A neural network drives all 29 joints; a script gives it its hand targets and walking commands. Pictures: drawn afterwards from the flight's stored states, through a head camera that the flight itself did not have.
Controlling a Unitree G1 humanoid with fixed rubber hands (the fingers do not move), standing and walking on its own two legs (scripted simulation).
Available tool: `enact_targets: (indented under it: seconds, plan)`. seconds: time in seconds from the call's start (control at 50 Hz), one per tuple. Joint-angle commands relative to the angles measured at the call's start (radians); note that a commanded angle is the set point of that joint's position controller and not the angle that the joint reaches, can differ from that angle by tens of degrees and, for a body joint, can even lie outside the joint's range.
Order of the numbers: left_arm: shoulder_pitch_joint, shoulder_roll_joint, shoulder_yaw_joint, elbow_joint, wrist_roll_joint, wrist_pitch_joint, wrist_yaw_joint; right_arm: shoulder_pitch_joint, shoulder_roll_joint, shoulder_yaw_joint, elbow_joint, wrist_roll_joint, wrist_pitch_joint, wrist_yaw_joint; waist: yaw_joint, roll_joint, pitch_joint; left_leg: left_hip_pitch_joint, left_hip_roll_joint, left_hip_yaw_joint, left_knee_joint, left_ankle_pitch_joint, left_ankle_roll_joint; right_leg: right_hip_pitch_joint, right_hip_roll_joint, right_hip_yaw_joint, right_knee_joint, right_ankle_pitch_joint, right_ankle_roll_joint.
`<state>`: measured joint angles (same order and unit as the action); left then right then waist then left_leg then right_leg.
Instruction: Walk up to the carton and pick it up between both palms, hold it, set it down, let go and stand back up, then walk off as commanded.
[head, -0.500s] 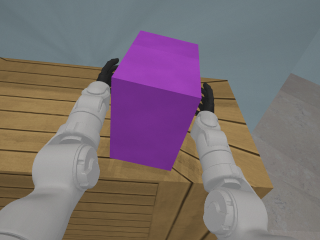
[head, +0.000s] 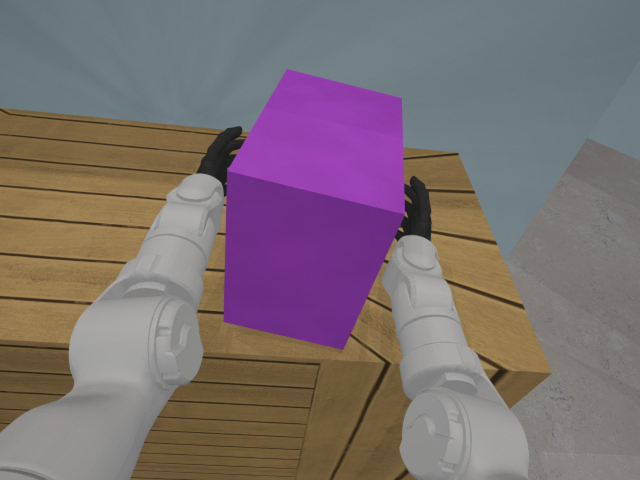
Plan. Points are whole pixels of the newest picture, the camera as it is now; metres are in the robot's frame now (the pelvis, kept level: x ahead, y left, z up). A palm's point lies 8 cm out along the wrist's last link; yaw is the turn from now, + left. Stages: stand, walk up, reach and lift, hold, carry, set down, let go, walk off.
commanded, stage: set down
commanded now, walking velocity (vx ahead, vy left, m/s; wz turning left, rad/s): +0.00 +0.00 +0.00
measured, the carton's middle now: (314, 207) +0.46 -0.02 +0.11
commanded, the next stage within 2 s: none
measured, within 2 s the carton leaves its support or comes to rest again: rests again in 0.18 s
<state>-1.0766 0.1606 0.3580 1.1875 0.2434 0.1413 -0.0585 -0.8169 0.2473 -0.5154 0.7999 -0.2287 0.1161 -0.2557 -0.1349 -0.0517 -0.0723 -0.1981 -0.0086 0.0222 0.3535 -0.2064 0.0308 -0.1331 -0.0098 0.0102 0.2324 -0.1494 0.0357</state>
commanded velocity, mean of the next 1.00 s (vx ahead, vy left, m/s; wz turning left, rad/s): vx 0.00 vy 0.00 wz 0.00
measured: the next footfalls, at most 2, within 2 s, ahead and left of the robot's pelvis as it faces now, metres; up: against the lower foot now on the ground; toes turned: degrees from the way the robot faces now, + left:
none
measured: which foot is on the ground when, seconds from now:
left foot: down 0.00-1.00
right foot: down 0.00-1.00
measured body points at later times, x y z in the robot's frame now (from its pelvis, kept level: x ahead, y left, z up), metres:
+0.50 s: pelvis +0.00 +0.00 +0.00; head +0.02 +0.03 +0.45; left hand +0.47 +0.12 +0.14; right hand +0.40 -0.14 +0.12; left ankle -0.02 +0.09 -0.75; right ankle -0.02 -0.14 -0.75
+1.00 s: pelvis +0.00 +0.00 +0.00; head +0.02 +0.03 +0.45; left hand +0.47 +0.12 +0.13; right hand +0.40 -0.14 +0.12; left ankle -0.02 +0.09 -0.75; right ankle -0.02 -0.14 -0.75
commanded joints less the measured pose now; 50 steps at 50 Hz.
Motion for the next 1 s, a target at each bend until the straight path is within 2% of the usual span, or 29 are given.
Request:
enact_targets:
  seconds: [0.0, 0.06, 0.08, 0.1, 0.12, 0.16, 0.22, 0.26, 0.28, 0.32, 0.34, 0.36, 0.4, 0.42, 0.44, 0.52, 0.58, 0.66, 0.68, 0.76, 0.78, 0.8, 0.82, 0.84, 0.88, 0.9, 0.92, 0.94, 0.98]
  plan:
    - [-0.657, -0.567, -0.115, -0.080, -0.028, -0.053, -0.190, -0.874, 0.438, 0.314, -0.163, 0.006, -0.088, 0.164, 0.031, 0.150, -0.562, 0.231, -0.010, 0.074, 0.007, 0.425, -0.111, 0.225, 0.036, -0.090, 0.071, 0.439, 0.011]
    - [-0.673, -0.576, -0.122, -0.106, -0.017, -0.053, -0.185, -0.849, 0.394, 0.258, -0.113, -0.040, -0.104, 0.175, -0.027, 0.174, -0.529, 0.284, 0.003, 0.053, 0.011, 0.451, -0.128, 0.160, 0.040, -0.107, 0.044, 0.380, 0.005]
    - [-0.682, -0.578, -0.157, -0.099, -0.038, -0.070, -0.179, -0.866, 0.418, 0.266, -0.119, -0.011, -0.118, 0.176, -0.009, 0.187, -0.583, 0.307, 0.003, 0.057, 0.033, 0.500, -0.131, 0.141, 0.048, -0.103, 0.055, 0.392, 0.003]
    - [-0.696, -0.576, -0.132, -0.100, -0.025, -0.065, -0.173, -0.842, 0.394, 0.239, -0.087, -0.041, -0.110, 0.176, -0.026, 0.184, -0.545, 0.309, 0.005, 0.055, 0.017, 0.440, -0.131, 0.120, 0.046, -0.104, 0.039, 0.351, -0.001]
    - [-0.664, -0.572, -0.118, -0.072, -0.017, -0.062, -0.176, -0.845, 0.394, 0.251, -0.092, -0.041, -0.119, 0.178, -0.003, 0.156, -0.531, 0.298, 0.000, 0.062, 0.018, 0.437, -0.127, 0.148, 0.045, -0.104, 0.038, 0.351, -0.002]
    - [-0.709, -0.560, -0.123, -0.100, -0.015, -0.075, -0.179, -0.809, 0.416, 0.214, -0.047, -0.072, -0.111, 0.173, -0.022, 0.151, -0.544, 0.246, 0.000, 0.074, -0.003, 0.375, -0.125, 0.169, 0.030, -0.101, 0.040, 0.344, -0.004]
    - [-0.631, -0.517, -0.088, -0.076, 0.001, -0.083, -0.180, -0.792, 0.420, 0.259, -0.100, -0.046, -0.123, 0.180, 0.016, 0.124, -0.532, 0.226, -0.012, 0.084, -0.013, 0.383, -0.099, 0.196, 0.033, -0.099, 0.068, 0.437, 0.021]
    - [-0.621, -0.543, -0.094, -0.079, 0.014, -0.077, -0.188, -0.749, 0.437, 0.240, -0.047, -0.078, -0.129, 0.173, -0.013, 0.137, -0.512, 0.241, -0.007, 0.084, -0.002, 0.430, -0.107, 0.214, 0.028, -0.101, 0.076, 0.483, 0.020]
    - [-0.619, -0.544, -0.097, -0.077, 0.014, -0.081, -0.186, -0.782, 0.432, 0.237, -0.053, -0.061, -0.130, 0.180, -0.005, 0.189, -0.520, 0.251, 0.000, 0.071, 0.007, 0.451, -0.123, 0.191, 0.032, -0.103, 0.072, 0.443, 0.015]
    - [-0.586, -0.544, -0.073, -0.073, 0.045, -0.070, -0.191, -0.718, 0.395, 0.181, -0.011, -0.106, -0.133, 0.188, 0.001, 0.195, -0.458, 0.270, 0.005, 0.078, -0.001, 0.462, -0.124, 0.156, 0.037, -0.114, 0.051, 0.377, 0.008]
    - [-0.600, -0.503, -0.066, -0.080, 0.037, -0.079, -0.189, -0.743, 0.402, 0.207, -0.047, -0.097, -0.137, 0.191, 0.023, 0.145, -0.473, 0.268, 0.006, 0.084, -0.002, 0.454, -0.113, 0.154, 0.044, -0.113, 0.048, 0.361, 0.014]
    - [-0.580, -0.533, -0.086, -0.079, 0.033, -0.068, -0.184, -0.727, 0.384, 0.189, -0.053, -0.106, -0.147, 0.192, -0.017, 0.169, -0.463, 0.282, 0.007, 0.076, 0.013, 0.484, -0.125, 0.151, 0.046, -0.129, 0.053, 0.392, 0.014]
    - [-0.587, -0.532, -0.080, -0.070, 0.048, -0.072, -0.194, -0.710, 0.373, 0.165, -0.035, -0.126, -0.153, 0.182, -0.026, 0.178, -0.445, 0.283, 0.007, 0.083, 0.006, 0.435, -0.124, 0.137, 0.034, -0.123, 0.044, 0.363, 0.015]
    - [-0.637, -0.527, -0.087, -0.106, 0.033, -0.084, -0.189, -0.756, 0.391, 0.203, -0.071, -0.120, -0.159, 0.190, 0.002, 0.157, -0.505, 0.275, 0.003, 0.080, 0.008, 0.440, -0.122, 0.157, 0.038, -0.128, 0.060, 0.393, 0.023]
    - [-0.626, -0.532, -0.119, -0.124, 0.024, -0.087, -0.186, -0.703, 0.406, 0.204, -0.040, -0.121, -0.160, 0.186, -0.021, 0.146, -0.496, 0.268, 0.005, 0.083, 0.018, 0.472, -0.123, 0.153, 0.043, -0.129, 0.059, 0.400, 0.018]
    - [-0.593, -0.554, -0.133, -0.099, 0.031, -0.087, -0.183, -0.678, 0.402, 0.186, -0.028, -0.112, -0.171, 0.183, -0.034, 0.180, -0.503, 0.290, 0.011, 0.075, 0.014, 0.485, -0.127, 0.133, 0.039, -0.131, 0.050, 0.399, 0.019]
    - [-0.562, -0.521, -0.071, -0.084, 0.069, -0.078, -0.195, -0.641, 0.412, 0.162, 0.006, -0.155, -0.172, 0.180, -0.019, 0.165, -0.452, 0.282, 0.008, 0.084, 0.013, 0.508, -0.121, 0.156, 0.028, -0.135, 0.057, 0.417, 0.020]
    - [-0.535, -0.535, -0.090, -0.088, 0.066, -0.072, -0.194, -0.639, 0.370, 0.147, -0.006, -0.141, -0.176, 0.187, -0.025, 0.167, -0.449, 0.301, 0.016, 0.073, 0.027, 0.512, -0.131, 0.127, 0.048, -0.135, 0.052, 0.364, 0.020]
    - [-0.552, -0.522, -0.082, -0.101, 0.064, -0.085, -0.192, -0.670, 0.385, 0.153, -0.028, -0.156, -0.191, 0.187, -0.005, 0.154, -0.485, 0.289, 0.019, 0.076, 0.020, 0.516, -0.128, 0.128, 0.046, -0.130, 0.059, 0.368, 0.021]
    - [-0.548, -0.526, -0.081, -0.096, 0.083, -0.071, -0.199, -0.622, 0.385, 0.135, -0.014, -0.163, -0.181, 0.191, -0.043, 0.142, -0.417, 0.252, 0.000, 0.091, 0.003, 0.433, -0.126, 0.153, 0.042, -0.149, 0.061, 0.403, 0.024]
    - [-0.540, -0.510, -0.074, -0.121, 0.085, -0.082, -0.198, -0.618, 0.396, 0.147, -0.030, -0.162, -0.191, 0.192, -0.011, 0.162, -0.446, 0.268, 0.006, 0.095, -0.001, 0.452, -0.118, 0.162, 0.028, -0.134, 0.061, 0.408, 0.025]
    - [-0.534, -0.517, -0.083, -0.123, 0.080, -0.080, -0.194, -0.604, 0.385, 0.130, 0.014, -0.169, -0.185, 0.194, -0.021, 0.169, -0.427, 0.264, 0.002, 0.089, 0.003, 0.463, -0.118, 0.156, 0.037, -0.137, 0.057, 0.398, 0.028]
    - [-0.545, -0.502, -0.046, -0.100, 0.103, -0.083, -0.196, -0.627, 0.385, 0.144, -0.036, -0.174, -0.198, 0.197, 0.012, 0.165, -0.444, 0.230, 0.001, 0.105, 0.003, 0.448, -0.119, 0.171, 0.036, -0.132, 0.063, 0.392, 0.028]
    - [-0.527, -0.493, -0.032, -0.095, 0.108, -0.083, -0.196, -0.611, 0.382, 0.129, -0.015, -0.175, -0.194, 0.199, -0.005, 0.143, -0.424, 0.222, 0.001, 0.091, -0.008, 0.414, -0.109, 0.183, 0.030, -0.132, 0.062, 0.389, 0.032]
    - [-0.528, -0.457, -0.024, -0.110, 0.126, -0.084, -0.200, -0.589, 0.393, 0.138, -0.005, -0.184, -0.193, 0.202, 0.011, 0.148, -0.430, 0.214, 0.008, 0.096, -0.014, 0.410, -0.102, 0.199, 0.025, -0.133, 0.077, 0.409, 0.037]
    - [-0.527, -0.479, -0.012, -0.075, 0.135, -0.081, -0.204, -0.610, 0.397, 0.114, -0.022, -0.206, -0.197, 0.197, -0.014, 0.124, -0.418, 0.229, 0.001, 0.101, -0.016, 0.398, -0.098, 0.186, 0.025, -0.136, 0.072, 0.420, 0.039]
    - [-0.515, -0.479, -0.009, -0.085, 0.143, -0.080, -0.208, -0.595, 0.384, 0.107, 0.005, -0.215, -0.200, 0.197, -0.002, 0.142, -0.406, 0.236, 0.000, 0.100, -0.013, 0.409, -0.102, 0.184, 0.027, -0.135, 0.074, 0.406, 0.035]
    - [-0.516, -0.513, -0.018, -0.122, 0.146, -0.076, -0.209, -0.570, 0.395, 0.092, 0.009, -0.234, -0.201, 0.203, -0.031, 0.145, -0.377, 0.260, 0.010, 0.096, -0.010, 0.438, -0.111, 0.147, 0.027, -0.164, 0.071, 0.391, 0.036]
    - [-0.551, -0.500, -0.011, -0.117, 0.131, -0.084, -0.205, -0.588, 0.376, 0.061, -0.004, -0.238, -0.206, 0.205, -0.026, 0.131, -0.392, 0.257, 0.013, 0.108, -0.003, 0.432, -0.114, 0.126, 0.037, -0.156, 0.052, 0.332, 0.031]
